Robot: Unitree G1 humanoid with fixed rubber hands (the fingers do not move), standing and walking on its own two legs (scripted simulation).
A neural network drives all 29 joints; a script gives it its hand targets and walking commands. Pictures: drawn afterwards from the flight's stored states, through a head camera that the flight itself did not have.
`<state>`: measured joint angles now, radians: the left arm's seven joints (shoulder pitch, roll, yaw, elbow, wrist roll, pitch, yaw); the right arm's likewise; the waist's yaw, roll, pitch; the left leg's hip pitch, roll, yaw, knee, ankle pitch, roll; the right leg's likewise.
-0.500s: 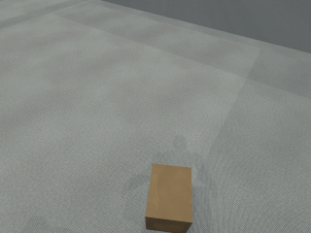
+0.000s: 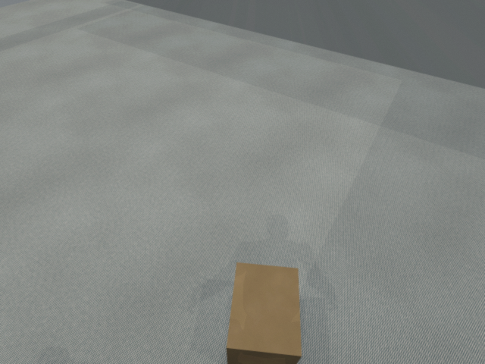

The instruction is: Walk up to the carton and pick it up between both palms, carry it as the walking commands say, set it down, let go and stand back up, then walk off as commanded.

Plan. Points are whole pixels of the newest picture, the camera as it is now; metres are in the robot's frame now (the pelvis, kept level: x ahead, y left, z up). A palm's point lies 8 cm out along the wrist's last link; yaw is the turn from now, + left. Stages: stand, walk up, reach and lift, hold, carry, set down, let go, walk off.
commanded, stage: stand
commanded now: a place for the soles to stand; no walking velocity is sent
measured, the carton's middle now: (262, 318) +0.43 -0.06 -0.65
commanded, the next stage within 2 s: reach and lift in 0.54 s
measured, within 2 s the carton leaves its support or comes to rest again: neither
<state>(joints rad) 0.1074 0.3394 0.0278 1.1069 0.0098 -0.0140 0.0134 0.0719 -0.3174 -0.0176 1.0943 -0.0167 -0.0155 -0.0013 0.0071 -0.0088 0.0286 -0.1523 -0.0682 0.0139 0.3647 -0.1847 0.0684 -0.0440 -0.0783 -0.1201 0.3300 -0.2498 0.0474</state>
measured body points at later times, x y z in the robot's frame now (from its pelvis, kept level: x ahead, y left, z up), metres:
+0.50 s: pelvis +0.00 +0.01 +0.00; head +0.01 +0.02 +0.45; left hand +0.09 +0.30 -0.14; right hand +0.09 -0.29 -0.12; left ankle +0.01 +0.07 -0.75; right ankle -0.05 -0.14 -0.75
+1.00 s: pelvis -0.06 -0.02 -0.05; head +0.07 -0.03 +0.38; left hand +0.18 +0.24 -0.16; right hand +0.18 -0.29 -0.16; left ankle +0.01 +0.07 -0.75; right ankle -0.05 -0.14 -0.75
